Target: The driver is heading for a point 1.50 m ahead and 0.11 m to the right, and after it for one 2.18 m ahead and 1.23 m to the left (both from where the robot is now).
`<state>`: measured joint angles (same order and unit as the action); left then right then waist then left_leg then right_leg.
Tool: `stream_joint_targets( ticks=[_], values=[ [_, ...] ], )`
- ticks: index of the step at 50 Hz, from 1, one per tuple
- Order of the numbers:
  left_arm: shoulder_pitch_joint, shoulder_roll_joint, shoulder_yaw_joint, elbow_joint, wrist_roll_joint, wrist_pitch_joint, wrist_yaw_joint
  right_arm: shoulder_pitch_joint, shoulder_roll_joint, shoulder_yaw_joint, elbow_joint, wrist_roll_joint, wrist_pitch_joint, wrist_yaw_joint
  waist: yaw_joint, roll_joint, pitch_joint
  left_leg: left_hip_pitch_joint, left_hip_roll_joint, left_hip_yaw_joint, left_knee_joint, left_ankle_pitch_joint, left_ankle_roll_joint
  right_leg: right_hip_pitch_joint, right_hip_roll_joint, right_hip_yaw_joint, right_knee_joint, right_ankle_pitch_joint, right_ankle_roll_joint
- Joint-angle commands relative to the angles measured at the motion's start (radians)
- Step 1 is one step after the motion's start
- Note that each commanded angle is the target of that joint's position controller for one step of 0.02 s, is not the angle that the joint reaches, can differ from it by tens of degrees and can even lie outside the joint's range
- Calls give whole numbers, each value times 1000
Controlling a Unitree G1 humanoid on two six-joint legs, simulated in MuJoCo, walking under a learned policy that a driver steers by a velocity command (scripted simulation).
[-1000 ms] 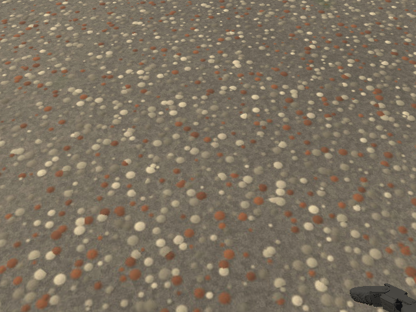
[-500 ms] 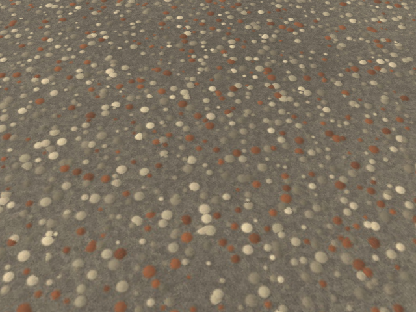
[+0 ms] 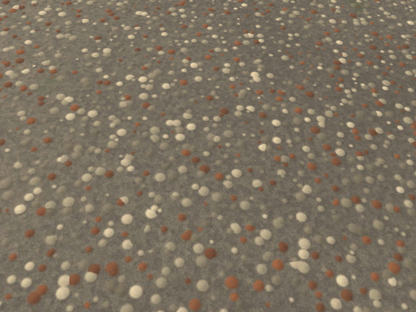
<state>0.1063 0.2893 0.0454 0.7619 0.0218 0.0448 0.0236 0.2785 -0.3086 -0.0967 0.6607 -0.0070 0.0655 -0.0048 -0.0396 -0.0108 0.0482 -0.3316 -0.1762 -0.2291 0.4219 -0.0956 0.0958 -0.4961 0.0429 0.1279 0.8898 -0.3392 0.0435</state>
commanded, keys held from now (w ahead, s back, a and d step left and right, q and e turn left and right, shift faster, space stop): q+shift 0.08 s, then shift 0.68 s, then w+shift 0.24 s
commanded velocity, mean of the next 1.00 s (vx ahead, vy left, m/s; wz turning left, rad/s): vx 0.09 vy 0.00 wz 0.29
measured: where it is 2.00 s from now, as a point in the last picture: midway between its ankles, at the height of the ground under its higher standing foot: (164, 215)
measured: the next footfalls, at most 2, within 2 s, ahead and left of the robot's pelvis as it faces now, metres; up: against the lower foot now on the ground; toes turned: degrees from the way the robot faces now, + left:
right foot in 0.24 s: +0.09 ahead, -0.12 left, +0.00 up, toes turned +19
left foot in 0.60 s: +0.00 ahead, +0.07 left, +0.00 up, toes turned +8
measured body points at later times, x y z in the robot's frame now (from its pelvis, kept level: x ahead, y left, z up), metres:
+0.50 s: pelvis +0.03 -0.05 +0.00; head +0.06 -0.08 +0.45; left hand +0.07 +0.24 -0.10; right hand +0.19 -0.30 -0.13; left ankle -0.05 +0.08 -0.69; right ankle +0.06 -0.14 -0.74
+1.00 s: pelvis +0.07 -0.05 +0.00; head +0.08 -0.06 +0.45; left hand +0.10 +0.25 -0.11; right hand +0.14 -0.31 -0.14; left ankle -0.04 +0.06 -0.74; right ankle +0.12 -0.15 -0.72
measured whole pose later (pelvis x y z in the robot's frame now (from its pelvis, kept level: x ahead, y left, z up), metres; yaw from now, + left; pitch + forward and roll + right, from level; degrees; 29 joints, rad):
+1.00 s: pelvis +0.07 -0.05 +0.00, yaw +15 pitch +0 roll +1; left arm 0.20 0.30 0.05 0.91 0.02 -0.03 -0.04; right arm 0.35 -0.28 -0.05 1.02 -0.01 -0.03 -0.01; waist -0.02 0.02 -0.02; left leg -0.01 -0.03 -0.11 0.30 -0.30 0.04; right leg -0.37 -0.01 -0.04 0.69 -0.35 -0.05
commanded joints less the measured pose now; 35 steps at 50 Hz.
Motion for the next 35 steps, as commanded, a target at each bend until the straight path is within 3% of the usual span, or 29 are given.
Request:
stream_joint_targets(
  ticks=[1, 4, 9, 11, 12, 13, 14, 15, 16, 17, 18, 20, 24, 27, 29, 30, 31, 32, 33, 35],
  values=[
    [-35, 93, 18, -73, -3, -22, 5, 50, -175, -50, -48, -6, -6, 1, -17, 137, -104, 207, 251, -374, -132, -163, 62, -88, 20, 12, -50, -7, -12],
    [-42, 104, 17, -76, -8, -32, 5, 31, -187, -53, -48, -12, -4, 8, -17, 137, -100, 179, 235, -423, -121, -149, 64, -27, 38, 22, -111, -18, -31],
    [34, 110, 13, -57, -21, -44, 13, -23, -166, -37, -40, -20, -4, 16, 9, 152, -113, 88, 213, -429, -100, -46, 35, 196, 52, -11, -287, -12, -62],
    [85, 112, 15, -43, -14, -50, 23, -40, -151, -25, -30, -11, -6, 11, 45, 117, -96, -4, 162, -409, -73, -199, -17, 356, 29, -6, -502, 92, -82],
    [55, 156, 23, -57, -5, -49, 32, 10, -118, -14, -18, -4, -11, 8, 19, -6, -98, -68, 90, -328, 29, -416, -62, 419, -86, 120, -602, 47, -113],
    [29, 231, 30, -95, 4, -45, 32, 48, -87, -6, -25, 6, -20, 3, 9, -166, -130, -118, -32, -104, 268, -459, -108, 425, -340, 393, -699, -33, -197],
    [0, 246, 35, -87, 22, -41, 23, 4, -171, -27, -25, -22, -27, -5, 20, -118, -75, -159, -53, 3, 460, -449, -114, 284, -389, 462, -688, 93, -287],
    [17, 184, 25, -74, 7, -42, 13, -8, -177, -28, -16, -26, -30, -6, 10, -80, -75, -117, 0, -1, 557, -406, -120, 243, -371, 402, -649, 208, -304],
    [-5, 139, 14, -72, -5, -44, 5, 3, -156, -20, 5, -23, -29, 1, 0, -62, -64, -97, 8, 1, 608, -353, -118, 229, -296, 288, -623, 268, -275],
    [-13, 126, 9, -74, -6, -45, 2, 19, -136, -14, 24, -19, -22, 7, -3, -82, -68, -93, 1, 12, 652, -320, -124, 245, -235, 208, -607, 310, -249],
    [-5, 120, 6, -72, -6, -44, 4, 29, -125, -9, 37, -17, -15, 13, 2, -115, -66, -108, -2, 29, 675, -318, -129, 271, -209, 169, -595, 367, -239],
    [49, 110, 1, -48, -7, -46, 2, -2, -104, 4, 45, -11, -5, 16, 26, -118, -62, -126, 15, 51, 608, -333, -143, 336, -194, 137, -575, 452, -232],
    [112, 118, -2, 0, -3, -50, 3, -48, -61, 32, 77, 3, 5, 2, 58, -157, -71, -30, 69, 112, 327, -365, -154, 408, -187, 132, -558, 441, -219],
    [140, 133, 3, 33, 2, -41, 0, -56, -57, 43, 114, 17, 0, -17, 65, -185, -66, 83, 89, 182, 112, -327, -133, 399, -186, 142, -535, 507, -221],
    [138, 125, 1, 53, -6, -39, 1, -8, -45, 52, 159, 12, -14, -30, 26, -145, -70, 225, 112, 179, -138, -95, -109, 361, -176, 128, -489, 582, -181],
    [152, 109, -4, 59, -7, -47, 0, -12, -69, 50, 171, 2, -25, -37, 30, -113, -92, 316, 160, 112, -173, -10, -93, 314, -175, 133, -481, 559, -145],
    [159, 87, -11, 54, -12, -59, -7, -17, -112, 47, 172, -15, -36, -44, 45, -37, -128, 403, 261, 18, -139, 84, -73, 250, -152, 101, -458, 466, -112],
    [165, 58, -16, 61, -26, -62, -10, -82, -131, 49, 186, -10, -38, -37, 89, 98, -91, 308, 304, -3, -62, 228, -31, 269, -84, 29, -523, 296, -96],
    [140, 77, -15, 88, -17, -57, -4, -103, -73, 62, 186, -5, -45, -26, 59, 67, -92, 274, 292, 13, -53, 173, -26, 326, -74, 22, -537, 246, -91],
    [114, 91, -7, 113, -13, -48, -2, -76, -70, 69, 220, -8, -51, -24, 35, 68, -56, 233, 252, 37, -70, 97, -44, 344, -82, 26, -513, 311, -95]
  ],
)
Velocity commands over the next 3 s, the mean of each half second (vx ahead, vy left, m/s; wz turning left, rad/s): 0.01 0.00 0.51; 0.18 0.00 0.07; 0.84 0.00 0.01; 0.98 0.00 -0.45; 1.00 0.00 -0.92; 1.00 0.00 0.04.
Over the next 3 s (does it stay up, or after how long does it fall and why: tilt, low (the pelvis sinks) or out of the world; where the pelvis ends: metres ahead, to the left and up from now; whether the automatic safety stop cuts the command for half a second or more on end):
stays up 1.71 -0.13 -0.01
